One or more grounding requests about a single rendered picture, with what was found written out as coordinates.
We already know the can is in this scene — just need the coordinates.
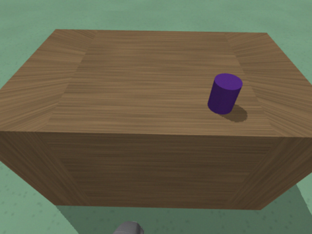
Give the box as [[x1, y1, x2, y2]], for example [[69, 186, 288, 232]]
[[208, 73, 243, 115]]

